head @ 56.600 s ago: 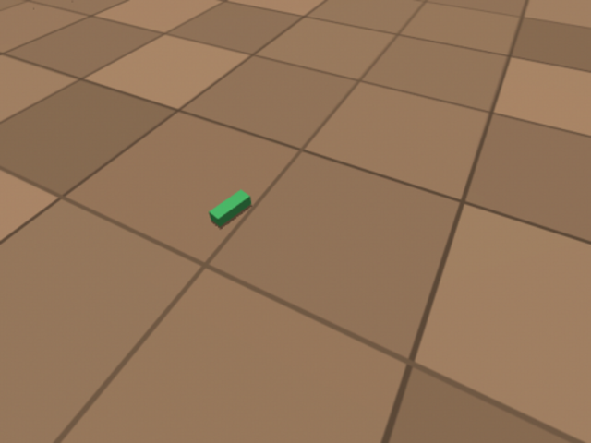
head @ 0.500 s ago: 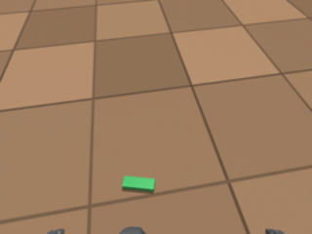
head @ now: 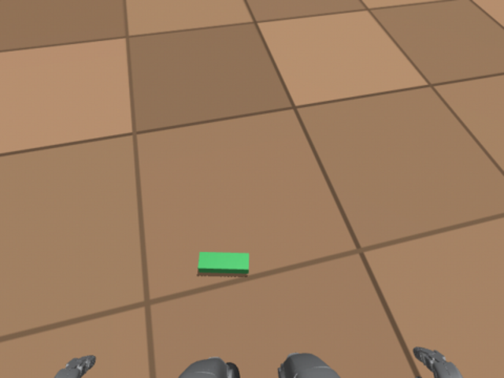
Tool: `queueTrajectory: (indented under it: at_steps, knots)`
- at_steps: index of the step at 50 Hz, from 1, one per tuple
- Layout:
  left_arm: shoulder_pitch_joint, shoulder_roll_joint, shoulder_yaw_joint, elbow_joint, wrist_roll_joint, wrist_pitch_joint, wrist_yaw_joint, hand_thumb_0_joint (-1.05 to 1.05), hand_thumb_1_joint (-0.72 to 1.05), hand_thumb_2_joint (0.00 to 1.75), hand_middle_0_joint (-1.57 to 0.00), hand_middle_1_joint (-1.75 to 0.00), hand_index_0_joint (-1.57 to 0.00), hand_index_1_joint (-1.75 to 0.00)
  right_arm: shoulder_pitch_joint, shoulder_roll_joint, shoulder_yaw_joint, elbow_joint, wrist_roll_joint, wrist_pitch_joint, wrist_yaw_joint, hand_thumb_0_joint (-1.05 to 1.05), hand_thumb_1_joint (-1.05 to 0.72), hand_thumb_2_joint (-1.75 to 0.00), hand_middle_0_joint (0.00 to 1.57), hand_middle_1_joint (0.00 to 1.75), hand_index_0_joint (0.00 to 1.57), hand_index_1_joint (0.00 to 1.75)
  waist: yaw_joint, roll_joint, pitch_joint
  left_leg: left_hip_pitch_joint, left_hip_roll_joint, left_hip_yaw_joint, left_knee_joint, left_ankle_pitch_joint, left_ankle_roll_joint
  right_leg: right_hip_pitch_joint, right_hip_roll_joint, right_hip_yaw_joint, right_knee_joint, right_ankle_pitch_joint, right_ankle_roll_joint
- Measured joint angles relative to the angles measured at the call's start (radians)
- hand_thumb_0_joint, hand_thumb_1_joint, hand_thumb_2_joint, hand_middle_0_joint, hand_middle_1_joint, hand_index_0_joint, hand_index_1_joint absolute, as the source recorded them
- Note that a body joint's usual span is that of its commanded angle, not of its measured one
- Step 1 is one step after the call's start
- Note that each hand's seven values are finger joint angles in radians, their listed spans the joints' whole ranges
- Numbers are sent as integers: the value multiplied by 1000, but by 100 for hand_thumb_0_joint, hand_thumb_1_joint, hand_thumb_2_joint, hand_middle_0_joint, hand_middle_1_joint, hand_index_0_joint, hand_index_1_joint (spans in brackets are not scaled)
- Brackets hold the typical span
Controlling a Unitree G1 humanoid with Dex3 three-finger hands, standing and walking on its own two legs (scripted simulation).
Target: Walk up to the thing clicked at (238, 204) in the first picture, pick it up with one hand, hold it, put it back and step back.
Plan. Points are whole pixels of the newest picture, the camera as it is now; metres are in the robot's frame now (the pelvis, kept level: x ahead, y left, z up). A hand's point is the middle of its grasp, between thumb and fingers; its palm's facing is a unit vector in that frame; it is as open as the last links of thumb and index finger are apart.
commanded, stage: step back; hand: left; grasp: from above
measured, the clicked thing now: (224, 262) +0.54 +0.10 -0.73
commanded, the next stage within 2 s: none
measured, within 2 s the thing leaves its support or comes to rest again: neither
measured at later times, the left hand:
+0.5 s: hand out of the picture -0.02 +0.26 -0.14, palm faces +0.04 -0.92 -0.38, open 7.4 cm
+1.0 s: hand out of the picture -0.23 +0.24 -0.15, palm faces -0.03 -0.92 -0.40, open 7.4 cm
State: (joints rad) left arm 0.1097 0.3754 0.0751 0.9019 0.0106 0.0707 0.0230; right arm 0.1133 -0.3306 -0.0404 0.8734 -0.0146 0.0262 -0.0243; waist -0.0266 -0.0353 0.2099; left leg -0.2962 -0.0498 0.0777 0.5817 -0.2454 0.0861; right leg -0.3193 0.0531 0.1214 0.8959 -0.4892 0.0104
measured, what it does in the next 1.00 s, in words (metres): walks backwards: right foot, then left foot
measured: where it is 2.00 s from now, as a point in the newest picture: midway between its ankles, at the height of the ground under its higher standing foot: outside the picture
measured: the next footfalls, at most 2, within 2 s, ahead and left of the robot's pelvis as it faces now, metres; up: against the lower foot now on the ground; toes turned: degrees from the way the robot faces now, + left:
right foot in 0.10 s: +0.00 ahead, -0.12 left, +0.00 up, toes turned +2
left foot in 0.50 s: -0.14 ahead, +0.11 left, +0.00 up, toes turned +1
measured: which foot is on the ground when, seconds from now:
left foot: down 0.00-0.18, up 0.20-0.48, down 0.50-0.98, up 1.00-1.00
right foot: up 0.00-0.08, down 0.10-0.54, up 0.56-0.92, down 0.94-1.00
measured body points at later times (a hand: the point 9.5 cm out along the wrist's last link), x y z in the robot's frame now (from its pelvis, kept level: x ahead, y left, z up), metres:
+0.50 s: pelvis -0.14 +0.00 -0.01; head -0.08 +0.00 +0.44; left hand -0.02 +0.31 -0.12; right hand -0.04 -0.33 -0.12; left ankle -0.18 +0.12 -0.73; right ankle -0.04 -0.12 -0.73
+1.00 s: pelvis -0.31 -0.04 -0.01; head -0.25 -0.05 +0.43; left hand -0.23 +0.28 -0.13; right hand -0.17 -0.36 -0.12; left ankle -0.18 +0.11 -0.72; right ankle -0.33 -0.17 -0.73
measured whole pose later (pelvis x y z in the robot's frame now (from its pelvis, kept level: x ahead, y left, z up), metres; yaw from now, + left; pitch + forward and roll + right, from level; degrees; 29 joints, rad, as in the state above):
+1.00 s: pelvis -0.31 -0.04 -0.01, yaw -1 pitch -3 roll -2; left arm 0.20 0.36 0.09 0.85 0.04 0.06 -0.02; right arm 0.07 -0.43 -0.06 0.80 -0.01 0.05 -0.02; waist 0.00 0.07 0.19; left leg -0.49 0.07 -0.06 0.74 -0.29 0.00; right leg -0.23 0.05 0.02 0.69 -0.40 0.00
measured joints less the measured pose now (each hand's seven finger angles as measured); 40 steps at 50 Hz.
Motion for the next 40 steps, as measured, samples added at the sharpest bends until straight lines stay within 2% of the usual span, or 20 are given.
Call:
queueTrajectory:
  at_steps: [5, 8, 9, 11, 12, 14, 17, 20, 23, 25, 27, 28, 30, 32, 34, 37, 40]
  knots:
    - [26, -3, 8, -4, 10, -13, -16, 1, 90, 90, -20, -30, -20, -30, -23, -16, 2, -8, 2, 5, 10, 1, -90, -90, 20, 30, 21, 30, 15, 27, -11, -50, 18, 30, 53, 8, -6, 69, -31, -57, -178, 61, -29]
    - [40, -23, 11, -4, 18, -22, -25, 1, 90, 90, -20, -30, -20, -30, -29, -40, -5, 7, 8, 13, 14, 1, -90, -90, 20, 30, 21, 30, 9, 89, -14, -72, 53, -3, 77, 23, -23, 84, 1, -95, -227, 129, -35]
    - [53, -25, 9, -10, 19, -24, -30, 1, 90, 90, -20, -30, -20, -30, -23, -43, -7, 14, 11, 17, 15, 1, -90, -90, 20, 30, 21, 30, 9, 95, -27, -85, 48, -21, 90, -17, -37, 80, 3, -103, -233, 138, -40]
    - [75, -17, 9, -26, 25, -24, -35, 1, 90, 90, -20, -30, -20, -30, -12, -39, -9, 26, 11, 25, 16, 1, -90, -90, 20, 30, 21, 30, 29, 64, -45, -125, -7, -70, 232, -176, -65, 63, -19, -89, -232, 150, -52]
    - [81, -16, 12, -31, 26, -23, -33, 1, 90, 90, -20, -30, -20, -30, -5, -40, -8, 30, 13, 26, 19, 1, -90, -90, 20, 30, 21, 30, 42, 45, -48, -138, -35, -94, 318, -213, -73, 61, -31, -77, -242, 164, -54]
    - [88, -20, 14, -38, 27, -23, -26, 1, 90, 90, -20, -30, -20, -30, 13, -50, -6, 30, 16, 23, 22, 1, -91, -90, 20, 30, 21, 30, 51, 29, -59, -153, -76, -150, 451, -228, -80, 55, -48, -70, -282, 202, -50]
    - [77, -29, 12, -56, 29, -20, -21, 1, 90, 90, -20, -30, -21, -30, 43, -76, -7, 22, 17, 15, 15, 1, -91, -90, 20, 30, 21, 30, 50, 32, -73, -142, -87, -206, 539, -220, -93, 26, -56, -82, -329, 253, -42]
    - [53, -34, 6, -92, 33, -24, -17, 1, 90, 90, -20, -30, -21, -30, 62, -98, -9, 19, 18, 13, 6, 1, -91, -90, 20, 30, 21, 30, 42, 41, -61, -81, -58, -205, 463, -251, -105, -9, -62, -102, -337, 286, -36]
    - [20, -29, -1, -126, 33, -24, -15, 1, 90, 90, -20, -30, -21, -30, 71, -101, -11, 18, 14, 12, 2, 1, -91, -90, 20, 30, 20, 30, 28, 38, -41, -4, -10, -165, 274, -260, -103, -49, -76, -131, -315, 304, -25]
    - [0, -18, -5, -143, 26, -18, -18, 1, 90, 90, -20, -30, -21, -30, 76, -96, -12, 17, 9, 4, 5, 1, -91, -90, 20, 30, 20, 30, 21, 30, -30, 59, 16, -139, 101, -176, -96, -85, -86, -146, -274, 303, -14]
    - [-16, 6, 0, -145, 18, -7, -19, 1, 90, 90, -20, -30, -21, -30, 63, -61, -12, 26, -3, 1, 7, 1, -91, -90, 20, 30, 20, 30, 33, -37, 0, 84, -18, -101, 54, -119, -73, -108, -118, -110, -227, 301, -11]
    - [-13, 11, 4, -137, 15, -1, -18, 1, 90, 90, -20, -30, -20, -30, 63, -47, -7, 25, -12, 0, 12, 1, -91, -90, 20, 30, 20, 30, 41, -54, 1, 83, -20, -85, 57, -115, -66, -122, -103, -79, -193, 226, -16]
    - [1, 4, 8, -112, 17, 13, -14, 1, 90, 90, -20, -30, -20, -30, 74, -34, 3, 16, -18, -1, 22, 1, -91, -90, 20, 30, 21, 30, 18, -30, -19, 62, 10, -104, 69, -106, -57, -156, -25, -33, -31, 40, -16]
    - [12, 4, 12, -94, 15, 21, -16, 1, 90, 90, -20, -30, -20, -30, 86, -23, 11, 13, -23, -1, 21, 1, -91, -90, 20, 30, 21, 30, 1, -8, -39, 51, 37, -129, 41, -74, -58, -178, 39, 4, 151, -5, -21]
    - [32, 10, 20, -96, 6, 18, -18, 1, 90, 90, -20, -30, -20, -30, 84, -14, 18, 11, -22, 0, 18, 1, -90, -90, 20, 30, 21, 30, 14, -8, -60, 38, 52, -122, 0, -35, -63, -189, 71, 41, 280, 17, -25]
    - [60, 24, 32, -100, 7, 10, -21, 1, 90, 90, -20, -30, -20, -30, 62, -11, 16, -5, -16, -6, 14, 1, -90, -90, 20, 30, 21, 30, 31, -13, -64, 7, 66, -107, -23, 5, -67, -151, 69, 63, 340, 36, -3]
    - [83, 39, 40, -94, 11, 8, -16, 1, 90, 90, -20, -30, -20, -30, 29, -15, 12, -37, -10, -16, 7, 1, -90, -90, 20, 30, 21, 30, 42, -20, -49, -33, 76, -86, -10, 27, -69, -84, 37, 60, 260, 18, 24]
